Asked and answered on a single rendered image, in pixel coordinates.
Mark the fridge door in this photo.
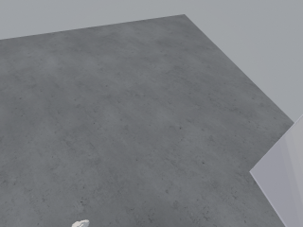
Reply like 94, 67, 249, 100
251, 115, 303, 227

